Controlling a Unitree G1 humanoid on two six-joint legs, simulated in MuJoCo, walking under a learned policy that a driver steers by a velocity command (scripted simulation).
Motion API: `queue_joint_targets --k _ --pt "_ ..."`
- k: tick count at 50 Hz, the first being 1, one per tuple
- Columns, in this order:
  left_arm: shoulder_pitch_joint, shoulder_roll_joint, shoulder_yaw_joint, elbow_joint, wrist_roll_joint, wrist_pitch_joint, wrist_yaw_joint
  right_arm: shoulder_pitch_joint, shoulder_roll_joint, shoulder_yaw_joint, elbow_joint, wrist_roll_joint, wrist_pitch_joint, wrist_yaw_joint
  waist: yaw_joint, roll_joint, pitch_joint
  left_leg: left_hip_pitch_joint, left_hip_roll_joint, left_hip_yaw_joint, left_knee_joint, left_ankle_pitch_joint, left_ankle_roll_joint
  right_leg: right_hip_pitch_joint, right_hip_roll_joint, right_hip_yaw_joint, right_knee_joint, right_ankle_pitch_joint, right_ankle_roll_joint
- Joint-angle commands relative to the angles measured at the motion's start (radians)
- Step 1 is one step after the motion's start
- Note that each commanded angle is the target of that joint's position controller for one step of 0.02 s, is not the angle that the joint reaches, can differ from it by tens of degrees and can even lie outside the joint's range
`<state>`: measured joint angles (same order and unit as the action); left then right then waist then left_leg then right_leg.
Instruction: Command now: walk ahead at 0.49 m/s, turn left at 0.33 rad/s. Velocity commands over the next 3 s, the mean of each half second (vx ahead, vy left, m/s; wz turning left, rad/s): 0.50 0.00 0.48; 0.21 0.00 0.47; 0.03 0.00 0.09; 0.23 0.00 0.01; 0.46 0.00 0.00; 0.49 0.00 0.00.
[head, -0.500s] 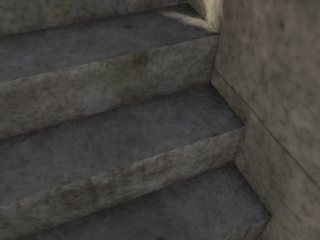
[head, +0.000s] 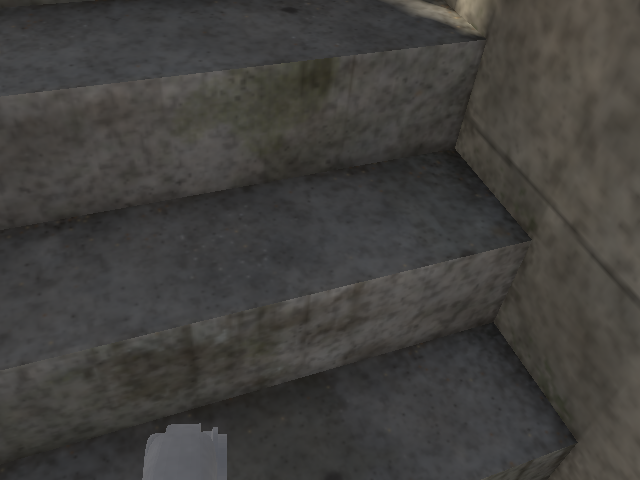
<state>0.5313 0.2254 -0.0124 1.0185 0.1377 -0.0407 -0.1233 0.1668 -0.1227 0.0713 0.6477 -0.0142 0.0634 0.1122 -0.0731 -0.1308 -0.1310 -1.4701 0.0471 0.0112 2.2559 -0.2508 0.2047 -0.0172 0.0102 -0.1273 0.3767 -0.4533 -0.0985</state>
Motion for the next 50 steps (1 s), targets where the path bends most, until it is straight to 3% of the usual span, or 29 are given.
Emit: queue_joint_targets --k 1,4,5,6,7,8,9,10,12,13,16,19,21,23,25,27,28,29,30,31,32,33,34,35,36,38,41,46,50 --pt "-0.170 0.301 0.048 -0.017 -0.042 -0.013 -0.018 -0.300 -0.090 -0.004 -0.192 0.037 0.022 0.039 -0.139 -0.059 0.127 0.695 -0.130 0.214 -0.363 0.032 -0.067 -0.727 -0.288 0.108 -0.296 1.688 -0.309" --pt "-0.152 0.354 0.078 -0.017 -0.076 0.013 -0.011 -0.098 -0.091 -0.011 -0.170 -0.011 0.052 0.024 -0.177 -0.053 -0.044 0.740 -0.259 0.274 -1.195 -0.098 -0.134 -0.066 -0.341 0.090 0.080 2.255 -0.341" --pt "0.063 0.239 0.041 0.028 -0.013 0.033 -0.042 0.052 -0.175 -0.043 -0.033 0.021 0.037 -0.001 -0.049 0.048 -0.151 1.065 -0.292 0.182 -1.237 -0.174 -0.071 -0.273 -0.298 0.123 0.357 2.435 -0.371" --pt "-0.003 0.191 0.022 0.027 0.034 0.058 -0.054 0.399 -0.186 -0.060 0.114 -0.024 0.036 -0.003 -0.174 0.171 -0.282 1.363 -0.202 -0.121 -1.377 -0.105 0.042 -0.619 -0.208 0.197 0.726 1.840 -0.344" --pt "-0.261 0.120 0.070 -0.134 -0.126 -0.037 0.085 0.317 -0.209 -0.118 0.249 0.045 -0.015 -0.131 -0.105 0.407 -0.243 1.297 -0.116 -0.427 -1.571 -0.373 0.039 -0.468 0.014 0.039 0.908 0.675 -0.038" --pt "-0.257 -0.005 0.033 -0.172 -0.084 -0.058 0.090 0.289 -0.206 -0.107 0.282 0.023 -0.041 -0.173 0.003 0.327 -0.176 1.316 -0.037 -0.509 -1.567 0.032 0.069 -0.624 0.067 0.166 1.269 0.405 0.026" --pt "-0.325 0.101 0.028 -0.173 -0.168 0.023 0.016 0.595 -0.197 -0.078 0.263 -0.089 -0.066 -0.060 -0.150 0.337 -0.160 1.286 0.066 -0.631 -1.697 -0.432 0.048 -1.011 0.010 0.364 1.391 0.563 -0.118" --pt "-0.386 0.151 0.050 -0.179 -0.133 0.022 0.021 0.505 -0.163 -0.081 0.293 -0.078 -0.100 -0.034 -0.107 0.294 0.006 1.238 0.024 -0.656 -1.650 -0.485 0.052 -1.223 0.017 0.328 1.600 0.449 -0.118" --pt "-0.408 -0.007 0.005 -0.213 -0.065 0.030 0.063 0.310 -0.029 -0.050 0.330 -0.061 -0.112 -0.009 0.060 0.167 0.034 1.153 -0.059 -0.499 -1.628 -0.376 0.037 -1.416 0.031 0.373 1.759 0.351 -0.157" --pt "-0.382 -0.042 -0.021 -0.227 -0.056 0.025 0.075 0.285 -0.032 -0.055 0.358 -0.065 -0.123 -0.002 0.117 0.139 0.076 1.118 -0.060 -0.412 -1.661 -0.331 0.029 -1.462 -0.003 0.290 1.765 0.352 -0.155" --pt "-0.503 -0.007 -0.021 -0.262 -0.133 0.025 0.089 0.123 -0.136 -0.085 0.331 -0.062 -0.179 0.002 0.160 0.223 0.098 0.735 -0.067 -0.426 -1.824 -0.374 -0.016 -1.364 -0.033 0.125 1.984 0.349 -0.100" --pt "-0.627 -0.031 -0.045 -0.310 -0.117 0.014 0.092 0.352 -0.098 -0.061 0.465 -0.108 -0.180 0.007 0.090 0.195 0.195 0.869 0.000 -0.564 -1.837 -0.417 -0.004 -1.662 -0.071 0.191 2.070 0.310 -0.137" --pt "-0.735 0.012 -0.037 -0.364 -0.088 0.014 0.105 0.427 -0.118 -0.065 0.488 -0.092 -0.199 0.032 0.063 0.181 0.115 0.893 0.014 -0.548 -1.828 -0.318 -0.002 -1.593 -0.144 0.163 1.807 0.391 -0.124" --pt "-0.881 0.043 -0.005 -0.424 -0.091 0.046 0.099 0.386 -0.130 -0.082 0.411 -0.024 -0.210 0.033 0.055 0.218 0.007 0.706 0.001 -0.481 -1.960 -0.192 0.034 -1.300 -0.156 -0.002 1.585 0.381 -0.078" --pt "-1.009 -0.064 -0.045 -0.457 -0.078 0.086 0.083 0.416 -0.087 -0.069 0.444 0.014 -0.167 0.046 0.032 0.262 0.017 0.646 0.118 -0.504 -2.122 0.029 0.094 -1.015 -0.134 -0.005 1.210 0.055 -0.034" --pt "-0.810 -0.077 -0.050 -0.384 -0.106 0.050 0.066 0.362 -0.230 -0.116 0.439 0.021 -0.193 0.060 0.109 0.424 -0.047 1.121 0.199 -0.454 -2.000 1.569 0.127 -0.908 -0.012 -0.094 1.016 0.164 0.018" --pt "-0.648 0.053 -0.007 -0.350 -0.115 0.022 0.067 0.309 -0.338 -0.163 0.419 0.054 -0.193 0.063 0.135 0.423 -0.166 1.396 0.157 -0.391 -1.833 1.890 0.073 -0.870 0.059 -0.056 0.797 0.050 0.022" --pt "-0.387 0.113 0.028 -0.270 -0.107 0.023 0.071 0.338 -0.255 -0.151 0.458 -0.001 -0.192 0.077 0.187 0.241 -0.371 1.370 0.092 -0.354 -1.527 1.848 0.035 -0.509 0.016 0.130 0.639 0.297 -0.062" --pt "-0.224 0.137 0.045 -0.202 -0.137 0.018 0.077 0.539 -0.056 -0.104 0.503 -0.073 -0.176 0.096 0.136 -0.041 -0.590 0.976 0.014 -0.346 -1.276 1.231 -0.001 -0.010 -0.196 0.578 0.484 0.586 -0.262" --pt "-0.190 0.184 0.065 -0.179 -0.107 0.038 0.067 0.508 -0.006 -0.113 0.512 -0.091 -0.126 0.114 0.189 -0.281 -0.404 0.661 -0.150 -0.293 -0.707 0.329 -0.065 -0.141 -0.415 1.028 0.147 0.175 -0.365" --pt "-0.300 0.160 0.070 -0.159 -0.093 0.015 0.086 0.312 -0.013 -0.128 0.481 -0.042 -0.129 0.076 0.182 -0.114 -0.182 0.481 -0.095 -0.322 -0.302 0.407 -0.064 -0.347 -0.369 0.933 0.107 -0.226 -0.215" --pt "-0.421 0.159 0.069 -0.168 -0.124 -0.016 0.082 0.284 -0.037 -0.137 0.473 -0.020 -0.127 0.043 0.125 -0.027 -0.083 0.401 -0.058 -0.299 -0.192 0.379 -0.090 -0.457 -0.359 0.836 0.116 -0.278 -0.190" --pt "-0.408 0.005 0.066 -0.091 -0.143 -0.006 0.165 -0.009 -0.080 -0.170 0.192 -0.053 -0.138 -0.124 0.095 0.252 0.061 0.431 -0.087 -0.160 -0.159 0.229 -0.124 -0.485 -0.400 0.646 0.166 -0.380 -0.133" --pt "-0.481 -0.083 -0.001 -0.097 -0.136 -0.035 0.093 0.107 -0.027 -0.140 0.398 0.011 -0.116 -0.043 0.049 0.155 -0.016 0.382 -0.053 -0.312 -0.252 0.341 -0.080 -0.469 -0.334 0.551 0.133 -0.054 -0.085" --pt "-0.487 -0.113 0.008 -0.097 -0.162 -0.051 0.072 0.139 -0.031 -0.141 0.390 0.020 -0.114 -0.014 0.028 0.166 0.043 0.375 -0.043 -0.323 -0.321 0.282 -0.083 -0.454 -0.264 0.396 0.145 0.073 -0.046" --pt "-0.467 -0.112 0.017 -0.069 -0.153 -0.076 0.087 0.124 -0.004 -0.145 0.381 0.030 -0.125 0.007 -0.014 0.124 0.054 0.327 -0.026 -0.251 -0.364 0.153 -0.076 -0.418 -0.216 0.164 0.122 0.282 -0.034" --pt "-0.536 -0.040 0.048 -0.141 -0.087 -0.053 0.078 0.018 0.003 -0.118 0.311 0.037 -0.118 -0.025 -0.009 0.174 0.004 0.349 0.008 -0.127 -0.404 0.104 -0.104 -0.457 -0.212 0.003 -0.017 0.378 -0.074" --pt "-0.663 -0.035 0.023 -0.236 -0.144 -0.074 0.049 0.001 -0.086 -0.142 0.308 0.013 -0.094 -0.001 -0.076 0.188 -0.003 0.872 0.096 -0.018 -0.842 0.220 -0.138 -0.565 -0.127 -0.145 -0.084 0.463 0.009" --pt "-0.500 -0.052 0.015 -0.164 -0.168 -0.077 0.019 -0.080 -0.055 -0.128 0.283 -0.013 -0.076 -0.036 -0.040 0.104 0.057 0.835 0.093 -0.036 -1.360 0.049 -0.246 -0.124 -0.268 -0.012 -0.006 0.605 -0.089"
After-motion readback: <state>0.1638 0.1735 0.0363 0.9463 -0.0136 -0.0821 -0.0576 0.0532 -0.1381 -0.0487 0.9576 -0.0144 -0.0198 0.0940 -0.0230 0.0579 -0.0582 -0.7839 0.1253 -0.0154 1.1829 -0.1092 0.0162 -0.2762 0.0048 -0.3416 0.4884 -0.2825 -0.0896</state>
